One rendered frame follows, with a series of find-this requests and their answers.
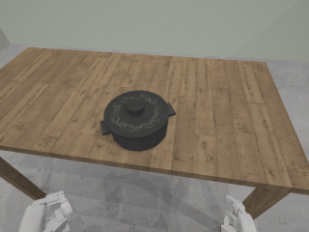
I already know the left robot hand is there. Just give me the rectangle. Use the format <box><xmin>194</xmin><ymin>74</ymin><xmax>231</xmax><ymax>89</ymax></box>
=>
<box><xmin>18</xmin><ymin>190</ymin><xmax>73</xmax><ymax>232</ymax></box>

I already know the lid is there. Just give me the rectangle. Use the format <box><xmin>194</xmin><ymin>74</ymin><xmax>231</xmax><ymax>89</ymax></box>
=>
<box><xmin>103</xmin><ymin>90</ymin><xmax>169</xmax><ymax>140</ymax></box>

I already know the right robot hand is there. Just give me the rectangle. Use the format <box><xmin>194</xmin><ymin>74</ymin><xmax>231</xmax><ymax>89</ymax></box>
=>
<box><xmin>221</xmin><ymin>194</ymin><xmax>258</xmax><ymax>232</ymax></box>

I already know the table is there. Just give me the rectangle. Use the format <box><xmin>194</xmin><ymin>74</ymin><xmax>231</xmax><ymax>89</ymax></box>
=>
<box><xmin>0</xmin><ymin>47</ymin><xmax>309</xmax><ymax>232</ymax></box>

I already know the knob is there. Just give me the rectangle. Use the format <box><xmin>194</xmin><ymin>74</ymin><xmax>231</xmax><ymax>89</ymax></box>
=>
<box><xmin>126</xmin><ymin>99</ymin><xmax>145</xmax><ymax>115</ymax></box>

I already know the pot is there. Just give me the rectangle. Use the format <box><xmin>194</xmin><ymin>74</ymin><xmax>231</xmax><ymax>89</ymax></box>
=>
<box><xmin>99</xmin><ymin>102</ymin><xmax>176</xmax><ymax>152</ymax></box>

